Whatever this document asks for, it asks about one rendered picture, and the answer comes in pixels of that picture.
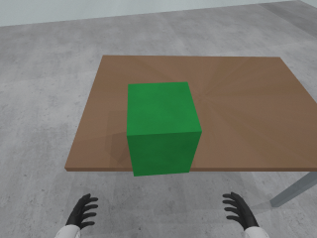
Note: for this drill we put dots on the table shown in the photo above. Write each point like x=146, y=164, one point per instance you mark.
x=254, y=114

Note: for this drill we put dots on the carton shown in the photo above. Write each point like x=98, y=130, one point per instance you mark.
x=163, y=129

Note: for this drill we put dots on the robot left hand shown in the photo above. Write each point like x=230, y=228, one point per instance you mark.
x=77, y=215

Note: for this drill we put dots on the robot right forearm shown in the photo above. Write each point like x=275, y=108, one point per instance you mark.
x=255, y=232

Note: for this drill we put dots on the robot right hand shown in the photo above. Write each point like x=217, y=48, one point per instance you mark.
x=245, y=216

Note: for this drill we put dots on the robot left forearm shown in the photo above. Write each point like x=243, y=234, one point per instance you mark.
x=69, y=231

